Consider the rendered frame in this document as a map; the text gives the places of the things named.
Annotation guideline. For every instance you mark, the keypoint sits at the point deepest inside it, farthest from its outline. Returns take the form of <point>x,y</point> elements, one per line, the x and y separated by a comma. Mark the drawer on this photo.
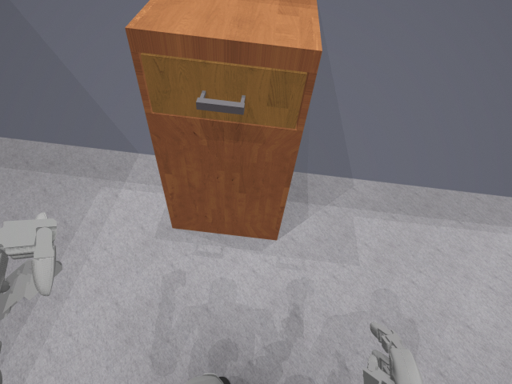
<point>273,96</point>

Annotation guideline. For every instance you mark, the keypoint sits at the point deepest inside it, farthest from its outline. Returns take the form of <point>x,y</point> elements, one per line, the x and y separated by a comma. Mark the cabinet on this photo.
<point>220,176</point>

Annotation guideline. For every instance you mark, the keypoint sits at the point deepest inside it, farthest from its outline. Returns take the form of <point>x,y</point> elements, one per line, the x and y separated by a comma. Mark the robot right hand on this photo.
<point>399,368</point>

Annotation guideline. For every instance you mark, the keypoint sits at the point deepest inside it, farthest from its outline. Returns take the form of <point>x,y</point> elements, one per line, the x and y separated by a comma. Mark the robot left hand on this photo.
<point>28,239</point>

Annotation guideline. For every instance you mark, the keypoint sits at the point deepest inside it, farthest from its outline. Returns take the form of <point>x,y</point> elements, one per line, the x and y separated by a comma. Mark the handle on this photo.
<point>203,103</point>

